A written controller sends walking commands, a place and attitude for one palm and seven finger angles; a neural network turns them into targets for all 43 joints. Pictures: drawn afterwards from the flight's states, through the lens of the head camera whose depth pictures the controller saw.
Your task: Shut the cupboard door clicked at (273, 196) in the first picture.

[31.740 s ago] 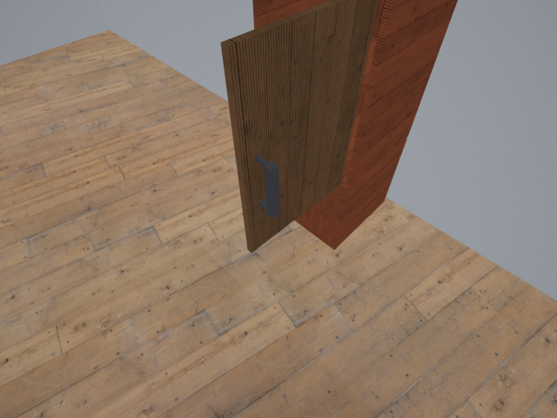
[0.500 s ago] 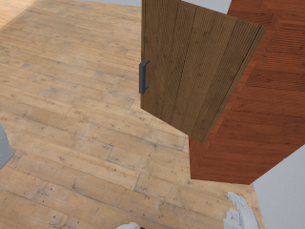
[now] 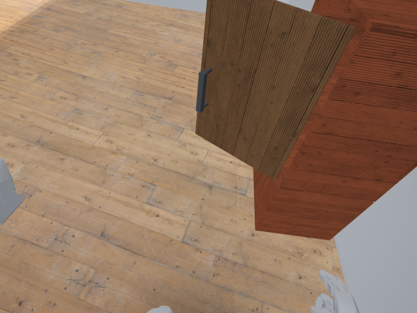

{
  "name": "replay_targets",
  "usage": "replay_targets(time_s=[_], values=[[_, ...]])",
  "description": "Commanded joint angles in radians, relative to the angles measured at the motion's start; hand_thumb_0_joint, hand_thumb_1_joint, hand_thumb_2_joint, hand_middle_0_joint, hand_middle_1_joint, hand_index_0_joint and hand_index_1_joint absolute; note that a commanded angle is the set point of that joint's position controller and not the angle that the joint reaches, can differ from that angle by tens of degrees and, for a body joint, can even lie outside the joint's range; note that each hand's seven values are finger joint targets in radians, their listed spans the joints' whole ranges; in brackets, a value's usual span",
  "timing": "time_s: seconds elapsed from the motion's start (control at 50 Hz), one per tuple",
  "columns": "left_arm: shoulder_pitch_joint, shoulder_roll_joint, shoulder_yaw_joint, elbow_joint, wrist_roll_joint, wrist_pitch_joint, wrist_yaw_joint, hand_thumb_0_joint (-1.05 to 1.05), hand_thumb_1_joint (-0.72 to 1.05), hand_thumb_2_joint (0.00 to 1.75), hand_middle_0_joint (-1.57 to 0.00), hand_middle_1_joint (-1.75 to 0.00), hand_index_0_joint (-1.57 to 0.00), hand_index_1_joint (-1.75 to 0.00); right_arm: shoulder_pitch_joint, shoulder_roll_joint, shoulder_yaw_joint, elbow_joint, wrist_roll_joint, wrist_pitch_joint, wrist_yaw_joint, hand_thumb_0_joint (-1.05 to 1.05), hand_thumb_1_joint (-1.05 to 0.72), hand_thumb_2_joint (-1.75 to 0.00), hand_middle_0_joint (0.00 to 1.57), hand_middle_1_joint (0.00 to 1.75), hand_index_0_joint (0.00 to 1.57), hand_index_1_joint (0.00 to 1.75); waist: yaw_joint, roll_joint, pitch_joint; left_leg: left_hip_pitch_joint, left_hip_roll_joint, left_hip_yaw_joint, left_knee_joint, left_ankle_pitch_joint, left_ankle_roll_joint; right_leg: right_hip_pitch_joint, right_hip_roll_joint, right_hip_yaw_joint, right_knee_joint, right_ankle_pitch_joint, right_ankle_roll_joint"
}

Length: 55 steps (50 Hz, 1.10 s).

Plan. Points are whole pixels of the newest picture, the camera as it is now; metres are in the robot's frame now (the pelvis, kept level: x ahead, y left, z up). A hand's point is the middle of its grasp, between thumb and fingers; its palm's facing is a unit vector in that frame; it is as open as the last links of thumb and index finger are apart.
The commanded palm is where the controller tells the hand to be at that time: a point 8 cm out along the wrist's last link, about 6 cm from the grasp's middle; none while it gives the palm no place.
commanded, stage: stop stepping back and stand still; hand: left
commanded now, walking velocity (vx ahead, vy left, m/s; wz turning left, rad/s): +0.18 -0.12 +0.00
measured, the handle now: (204, 90) +0.84 +0.05 -0.06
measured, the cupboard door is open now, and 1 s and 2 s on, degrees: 60 60 60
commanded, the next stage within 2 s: let the arm hang, fingers relaxed in 0.74 s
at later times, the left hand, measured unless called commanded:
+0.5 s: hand out of the picture +0.17 +0.28 +0.18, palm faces +0.48 -0.82 -0.32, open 7.4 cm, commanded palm +0.12 +0.31 +0.20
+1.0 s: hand (45, 294) +0.16 +0.29 -0.04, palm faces +0.13 -0.89 -0.44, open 7.4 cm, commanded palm none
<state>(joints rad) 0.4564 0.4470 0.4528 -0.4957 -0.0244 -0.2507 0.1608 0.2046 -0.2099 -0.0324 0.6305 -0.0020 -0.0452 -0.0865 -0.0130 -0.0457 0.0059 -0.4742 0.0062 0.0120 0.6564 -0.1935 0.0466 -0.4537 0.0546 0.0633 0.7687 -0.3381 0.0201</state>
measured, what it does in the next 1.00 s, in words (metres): steps on the spot: right foot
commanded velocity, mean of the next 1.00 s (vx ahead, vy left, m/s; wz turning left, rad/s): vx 0.08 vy -0.01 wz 0.00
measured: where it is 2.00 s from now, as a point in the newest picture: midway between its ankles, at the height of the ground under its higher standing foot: outside the picture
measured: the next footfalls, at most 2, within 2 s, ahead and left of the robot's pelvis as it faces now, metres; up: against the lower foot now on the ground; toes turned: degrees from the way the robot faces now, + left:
right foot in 0.12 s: -0.05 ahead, -0.09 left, +0.00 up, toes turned -2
left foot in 1.24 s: +0.02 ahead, +0.12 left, +0.00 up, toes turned -1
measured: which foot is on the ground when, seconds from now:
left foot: down 0.00-1.00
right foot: up 0.00-0.10, down 0.12-1.00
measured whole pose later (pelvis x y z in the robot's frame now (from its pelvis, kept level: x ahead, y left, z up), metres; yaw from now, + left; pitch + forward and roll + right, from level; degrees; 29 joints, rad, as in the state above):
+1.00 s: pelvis -0.04 +0.04 -0.01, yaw -3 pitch -1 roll +1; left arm 0.33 0.32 0.16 0.30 0.02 0.06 0.04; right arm 0.12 -0.29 0.02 0.76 -0.02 -0.04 -0.01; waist 0.00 0.04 -0.03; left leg -0.47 -0.06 0.15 0.62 -0.14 0.12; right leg -0.26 -0.02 0.04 0.77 -0.50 -0.01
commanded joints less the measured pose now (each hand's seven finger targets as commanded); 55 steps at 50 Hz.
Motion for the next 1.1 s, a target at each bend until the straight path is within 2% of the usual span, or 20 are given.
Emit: replay_targets(time_s=[0.0,0.12,0.18,0.24,0.38,0.46,0.54,0.58,0.64,0.68,0.74,0.8,0.82,0.84,0.88,0.92,1.0,1.04,1.06,1.08], values=[[0.030,0.169,0.155,-0.292,-0.017,-0.070,-0.010,0.00,0.90,0.90,-0.20,-0.30,-0.20,-0.30,-0.071,-0.139,-0.048,-0.170,-0.009,-0.095,0.013,0.00,-0.90,-0.90,0.20,0.30,0.20,0.30,0.017,0.253,-0.190,-0.145,0.310,-0.251,-0.377,-0.295,0.105,0.329,0.011,-0.015,0.091,-0.048,0.002],[0.052,0.157,0.115,-0.297,-0.037,-0.026,-0.004,0.00,0.90,0.90,-0.20,-0.30,-0.20,-0.30,-0.040,-0.129,-0.013,-0.149,0.000,-0.121,0.025,0.00,-0.90,-0.90,0.20,0.30,0.20,0.30,-0.001,0.205,-0.135,0.119,0.126,-0.126,-0.338,-0.329,-0.043,0.232,-0.008,-0.061,-0.382,-0.093,-0.061],[0.002,0.156,0.105,-0.246,-0.049,-0.001,0.010,0.00,0.90,0.90,-0.20,-0.30,-0.20,-0.30,-0.024,-0.109,-0.014,-0.130,0.004,-0.117,0.012,0.00,-0.90,-0.90,0.20,0.30,0.20,0.30,-0.010,0.100,-0.235,0.326,0.079,-0.033,-0.211,-0.105,-0.068,0.172,-0.067,-0.030,-0.420,-0.020,-0.077],[0.127,0.206,0.162,-0.191,-0.062,0.044,0.015,0.00,0.90,0.90,-0.20,-0.30,-0.20,-0.30,-0.063,-0.106,-0.006,-0.157,0.007,-0.088,0.003,0.00,-0.90,-0.90,0.20,0.30,0.20,0.30,-0.004,0.077,-0.221,0.353,0.061,-0.010,-0.196,-0.116,-0.060,0.131,-0.086,-0.017,-0.457,-0.110,-0.083],[-0.087,0.152,0.040,-0.106,-0.025,0.058,0.021,0.00,0.90,0.90,-0.20,-0.30,-0.20,-0.30,-0.083,-0.111,0.010,-0.120,0.001,-0.045,-0.007,0.00,-0.90,-0.90,0.20,0.30,0.20,0.30,-0.022,-0.062,0.109,0.173,0.047,0.000,0.046,-0.103,-0.052,-0.065,-0.246,0.140,-0.593,-0.299,-0.164],[-0.225,0.153,0.005,-0.076,-0.005,0.033,0.018,0.00,0.90,0.90,-0.20,-0.30,-0.20,-0.30,-0.075,-0.133,0.001,-0.113,0.015,-0.073,-0.016,0.00,-0.90,-0.90,0.20,0.30,0.20,0.30,-0.026,0.065,0.143,0.264,0.058,-0.035,-0.081,-0.042,-0.035,-0.056,-0.165,0.012,-0.447,-0.095,-0.102],[-0.169,0.183,0.070,-0.186,-0.018,-0.007,0.010,0.00,0.90,0.90,-0.20,-0.30,-0.20,-0.30,-0.084,-0.146,0.003,-0.150,0.005,-0.104,-0.017,0.00,-0.90,-0.90,0.20,0.30,0.20,0.30,0.001,0.362,0.059,0.134,0.180,-0.369,-0.541,-0.545,-0.018,0.151,0.019,-0.089,-0.145,-0.146,-0.033],[-0.106,0.195,0.099,-0.261,-0.023,-0.019,0.008,0.00,0.90,0.90,-0.20,-0.30,-0.20,-0.30,-0.073,-0.125,0.002,-0.160,-0.006,-0.112,-0.007,0.00,-0.90,-0.90,0.20,0.30,0.20,0.30,0.021,0.304,-0.029,0.121,0.192,-0.323,-0.587,-0.535,-0.065,0.236,0.030,-0.115,-0.149,-0.158,-0.042],[0.130,0.212,0.158,-0.306,-0.044,-0.018,0.005,0.00,0.90,0.90,-0.20,-0.30,-0.20,-0.30,-0.053,-0.115,-0.007,-0.182,-0.004,-0.118,0.013,0.00,-0.90,-0.90,0.20,0.30,0.20,0.30,0.031,0.238,-0.222,0.192,0.106,-0.116,-0.453,-0.342,-0.101,0.374,0.019,-0.122,-0.336,-0.114,-0.058],[0.218,0.200,0.163,-0.303,-0.055,-0.008,0.001,0.00,0.90,0.90,-0.20,-0.30,-0.20,-0.30,-0.066,-0.099,-0.005,-0.199,0.004,-0.094,0.027,0.00,-0.90,-0.90,0.20,0.30,0.20,0.30,0.013,0.132,-0.235,0.217,0.042,-0.016,-0.250,-0.192,-0.084,0.316,-0.079,-0.005,-0.434,-0.104,-0.085],[0.225,0.202,0.203,-0.215,-0.075,0.015,0.016,0.00,0.90,0.90,-0.20,-0.30,-0.20,-0.30,-0.037,-0.109,-0.011,-0.159,-0.004,-0.061,0.026,0.00,-0.90,-0.90,0.20,0.30,0.20,0.30,-0.004,-0.028,-0.180,0.252,0.052,-0.026,-0.093,-0.057,-0.065,0.165,-0.212,0.143,-0.493,-0.062,-0.151],[0.128,0.146,0.124,-0.103,-0.057,0.038,0.021,0.00,0.90,0.90,-0.20,-0.30,-0.20,-0.30,-0.027,-0.120,-0.003,-0.140,0.011,-0.063,0.002,0.00,-0.90,-0.90,0.20,0.30,0.20,0.30,-0.015,0.032,-0.153,0.345,0.097,-0.051,-0.181,0.166,-0.029,0.162,-0.101,0.008,-0.374,0.199,-0.053],[0.052,-0.038,-0.355,0.514,0.043,0.169,-0.128,0.00,0.90,0.90,-0.20,-0.30,-0.20,-0.30,-0.125,-0.305,-0.032,-0.013,0.019,-0.145,0.084,0.00,-0.90,-0.90,0.20,0.30,0.20,0.30,-0.037,0.110,-0.081,0.258,0.135,-0.108,-0.024,0.532,-0.002,0.100,-0.148,-0.077,-0.166,0.393,-0.044],[0.028,-0.065,-0.350,0.534,0.044,0.254,-0.139,0.00,0.90,0.90,-0.20,-0.30,-0.20,-0.30,-0.060,-0.275,-0.054,0.010,0.013,-0.093,0.082,0.00,-0.90,-0.90,0.20,0.30,0.20,0.30,-0.043,0.080,-0.133,0.318,0.160,-0.097,-0.040,0.564,0.004,0.095,-0.122,-0.037,-0.143,0.271,-0.035],[-0.009,-0.103,-0.354,0.579,0.052,0.281,-0.140,0.00,0.90,0.90,-0.20,-0.30,-0.20,-0.30,-0.016,-0.265,-0.028,0.040,-0.009,-0.065,0.071,0.00,-0.90,-0.90,0.20,0.30,0.20,0.30,-0.022,0.059,-0.075,0.215,0.250,-0.223,-0.160,0.467,0.054,0.063,-0.075,-0.062,-0.026,-0.158,-0.022],[-0.054,-0.076,-0.352,0.676,0.052,0.283,-0.145,0.00,0.90,0.90,-0.20,-0.30,-0.20,-0.30,-0.023,-0.261,0.000,0.044,-0.020,-0.033,0.069,0.00,-0.90,-0.90,0.20,0.30,0.20,0.30,-0.012,-0.042,-0.037,0.155,0.273,-0.335,-0.322,0.136,0.090,0.075,-0.071,-0.022,0.067,-0.241,-0.025],[0.000,-0.025,-0.346,0.966,0.051,0.288,-0.152,0.00,0.90,0.90,-0.20,-0.30,-0.20,-0.30,-0.100,-0.257,0.002,0.057,-0.027,0.022,0.077,0.00,-0.90,-0.90,0.20,0.30,0.20,0.30,0.051,-0.030,-0.072,-0.049,0.197,-0.240,-0.417,-0.376,0.061,0.322,-0.094,-0.038,-0.135,-0.123,-0.070],[0.026,0.018,-0.355,1.099,0.065,0.281,-0.151,0.00,0.90,0.90,-0.20,-0.30,-0.20,-0.30,-0.114,-0.220,-0.001,0.077,-0.027,0.056,0.082,0.00,-0.90,-0.90,0.20,0.30,0.20,0.30,0.061,-0.160,0.000,-0.052,0.045,-0.124,-0.247,-0.373,-0.014,0.197,-0.175,0.138,-0.417,-0.379,-0.136],[-0.020,-0.003,-0.367,1.134,0.062,0.282,-0.147,0.00,0.90,0.90,-0.20,-0.30,-0.20,-0.30,-0.105,-0.165,-0.007,0.094,-0.022,0.076,0.083,0.00,-0.90,-0.90,0.20,0.30,0.20,0.30,0.042,-0.224,0.044,0.046,-0.047,-0.024,0.058,-0.207,-0.057,-0.007,-0.323,0.333,-0.631,-0.517,-0.219],[-0.154,-0.017,-0.381,1.134,0.058,0.286,-0.137,0.00,0.90,0.90,-0.20,-0.30,-0.20,-0.30,-0.111,-0.148,-0.018,0.108,-0.023,0.090,0.084,0.00,-0.90,-0.90,0.20,0.30,0.20,0.30,0.015,-0.172,0.134,0.059,-0.038,-0.031,0.247,-0.203,-0.060,-0.137,-0.405,0.403,-0.689,-0.481,-0.274]])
